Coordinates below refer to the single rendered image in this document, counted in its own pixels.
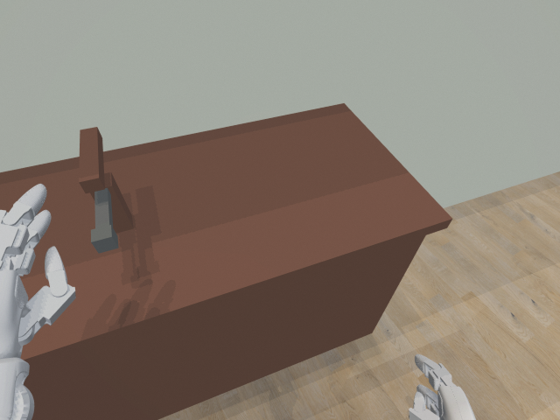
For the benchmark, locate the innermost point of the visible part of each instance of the robot left hand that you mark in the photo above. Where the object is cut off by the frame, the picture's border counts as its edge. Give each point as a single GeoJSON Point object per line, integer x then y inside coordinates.
{"type": "Point", "coordinates": [20, 232]}

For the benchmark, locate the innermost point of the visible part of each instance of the robot right hand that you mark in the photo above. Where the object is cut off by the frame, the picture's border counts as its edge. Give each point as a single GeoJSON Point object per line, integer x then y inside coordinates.
{"type": "Point", "coordinates": [450, 402]}

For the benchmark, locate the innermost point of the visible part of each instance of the left robot forearm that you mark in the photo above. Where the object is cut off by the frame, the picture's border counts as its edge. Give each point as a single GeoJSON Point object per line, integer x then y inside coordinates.
{"type": "Point", "coordinates": [16, 400]}

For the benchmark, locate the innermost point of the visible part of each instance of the counter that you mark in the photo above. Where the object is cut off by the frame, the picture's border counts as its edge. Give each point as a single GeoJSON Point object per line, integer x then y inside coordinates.
{"type": "Point", "coordinates": [241, 251]}

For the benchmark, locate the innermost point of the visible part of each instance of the tap lever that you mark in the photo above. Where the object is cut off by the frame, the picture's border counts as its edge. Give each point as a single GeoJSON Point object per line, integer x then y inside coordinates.
{"type": "Point", "coordinates": [103, 237]}

